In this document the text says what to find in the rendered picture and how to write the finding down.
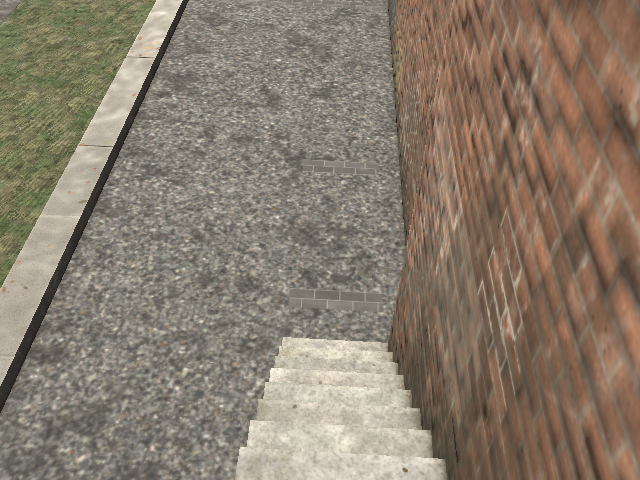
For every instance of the stairs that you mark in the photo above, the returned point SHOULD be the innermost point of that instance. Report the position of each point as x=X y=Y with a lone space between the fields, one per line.
x=337 y=410

